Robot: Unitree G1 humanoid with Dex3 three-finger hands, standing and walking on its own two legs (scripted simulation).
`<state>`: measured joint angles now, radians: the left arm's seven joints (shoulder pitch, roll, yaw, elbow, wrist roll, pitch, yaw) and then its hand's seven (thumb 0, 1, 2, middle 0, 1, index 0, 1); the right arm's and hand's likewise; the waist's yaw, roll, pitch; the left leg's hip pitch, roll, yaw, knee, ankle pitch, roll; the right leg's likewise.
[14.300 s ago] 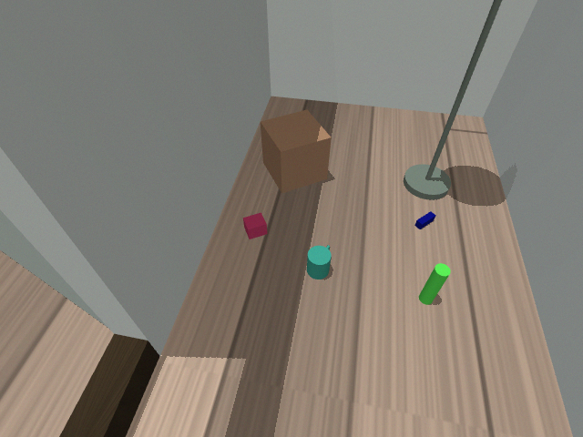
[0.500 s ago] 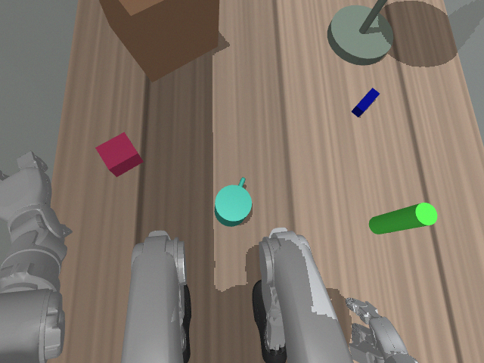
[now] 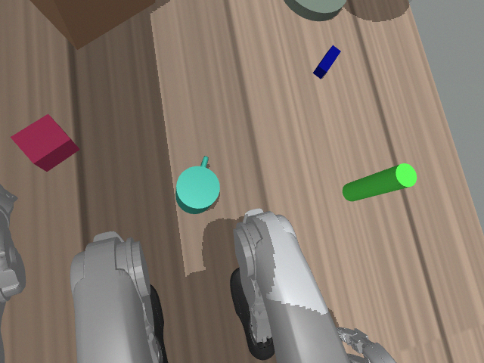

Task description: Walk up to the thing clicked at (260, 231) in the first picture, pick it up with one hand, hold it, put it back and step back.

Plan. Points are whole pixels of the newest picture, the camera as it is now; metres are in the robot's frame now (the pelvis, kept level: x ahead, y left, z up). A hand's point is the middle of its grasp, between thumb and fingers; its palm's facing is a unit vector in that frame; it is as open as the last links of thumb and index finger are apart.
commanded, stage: rise first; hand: left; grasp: from above
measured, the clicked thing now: (47, 143) +0.54 +0.32 -0.32
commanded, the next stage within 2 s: none
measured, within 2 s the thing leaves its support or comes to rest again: neither
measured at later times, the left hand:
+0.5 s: hand out of the picture +0.46 +0.35 -0.20, palm faces -0.27 -0.31 -0.91, open 12.5 cm
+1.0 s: hand (0, 159) +0.48 +0.35 -0.20, palm faces -0.28 -0.31 -0.91, open 12.8 cm
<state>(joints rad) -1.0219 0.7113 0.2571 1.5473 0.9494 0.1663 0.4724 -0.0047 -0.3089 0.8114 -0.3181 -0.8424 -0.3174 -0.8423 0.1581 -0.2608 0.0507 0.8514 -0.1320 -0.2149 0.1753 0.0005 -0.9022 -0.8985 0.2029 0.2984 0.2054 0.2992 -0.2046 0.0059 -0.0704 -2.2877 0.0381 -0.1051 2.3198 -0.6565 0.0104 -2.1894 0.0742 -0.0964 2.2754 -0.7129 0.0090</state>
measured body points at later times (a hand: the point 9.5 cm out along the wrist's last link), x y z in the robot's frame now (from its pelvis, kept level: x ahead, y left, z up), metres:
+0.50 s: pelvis +0.01 +0.00 -0.03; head +0.27 +0.06 +0.33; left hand +0.47 +0.36 -0.15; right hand +0.05 -0.26 -0.14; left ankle +0.08 +0.12 -0.32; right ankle +0.09 -0.11 -0.32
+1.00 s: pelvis +0.00 +0.00 -0.03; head +0.27 +0.07 +0.32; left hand +0.49 +0.36 -0.15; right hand +0.03 -0.26 -0.13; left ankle +0.08 +0.12 -0.32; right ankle +0.09 -0.11 -0.32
